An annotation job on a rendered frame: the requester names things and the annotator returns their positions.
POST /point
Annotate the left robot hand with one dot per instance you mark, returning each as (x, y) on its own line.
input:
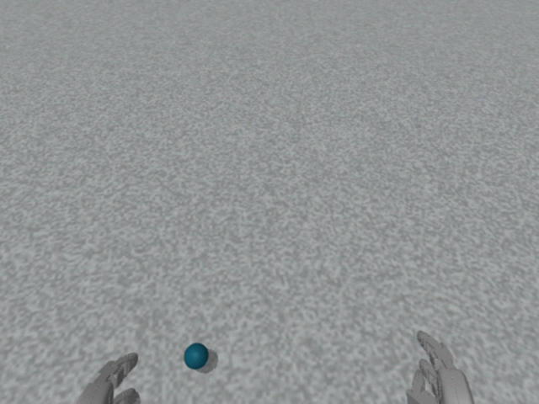
(101, 391)

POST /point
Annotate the ball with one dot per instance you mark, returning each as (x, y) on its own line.
(196, 356)

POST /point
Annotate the right robot hand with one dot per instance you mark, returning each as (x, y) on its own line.
(449, 384)

